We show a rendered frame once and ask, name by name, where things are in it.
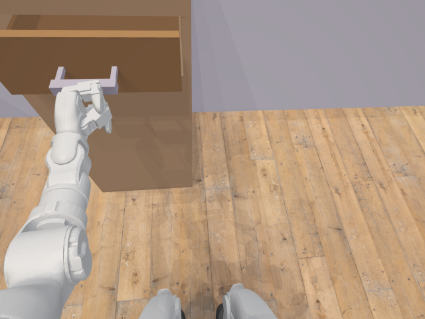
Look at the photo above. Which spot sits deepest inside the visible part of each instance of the robot left hand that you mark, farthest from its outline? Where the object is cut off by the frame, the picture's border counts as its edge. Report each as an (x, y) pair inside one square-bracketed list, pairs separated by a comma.
[(70, 115)]

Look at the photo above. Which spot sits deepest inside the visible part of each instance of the cabinet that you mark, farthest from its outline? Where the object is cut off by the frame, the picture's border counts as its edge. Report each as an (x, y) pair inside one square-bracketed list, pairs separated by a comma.
[(150, 145)]

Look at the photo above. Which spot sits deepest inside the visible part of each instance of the robot left forearm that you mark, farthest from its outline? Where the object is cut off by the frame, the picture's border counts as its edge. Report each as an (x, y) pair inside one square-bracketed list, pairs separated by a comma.
[(66, 193)]

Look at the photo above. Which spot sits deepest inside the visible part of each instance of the handle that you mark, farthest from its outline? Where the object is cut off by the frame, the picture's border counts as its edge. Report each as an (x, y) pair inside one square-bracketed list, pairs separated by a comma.
[(109, 86)]

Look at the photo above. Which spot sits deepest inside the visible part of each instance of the left robot upper arm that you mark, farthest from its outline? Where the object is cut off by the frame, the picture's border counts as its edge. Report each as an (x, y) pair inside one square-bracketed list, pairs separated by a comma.
[(43, 267)]

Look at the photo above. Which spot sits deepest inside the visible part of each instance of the drawer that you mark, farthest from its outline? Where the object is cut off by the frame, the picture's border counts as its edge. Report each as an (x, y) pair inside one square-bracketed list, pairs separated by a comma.
[(145, 49)]

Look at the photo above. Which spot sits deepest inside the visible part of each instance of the left robot shin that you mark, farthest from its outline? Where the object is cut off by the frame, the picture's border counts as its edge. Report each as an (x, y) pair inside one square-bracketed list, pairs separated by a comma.
[(163, 291)]

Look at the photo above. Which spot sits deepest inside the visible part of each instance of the right robot thigh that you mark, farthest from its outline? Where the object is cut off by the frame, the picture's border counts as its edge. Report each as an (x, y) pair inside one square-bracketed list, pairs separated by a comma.
[(243, 303)]

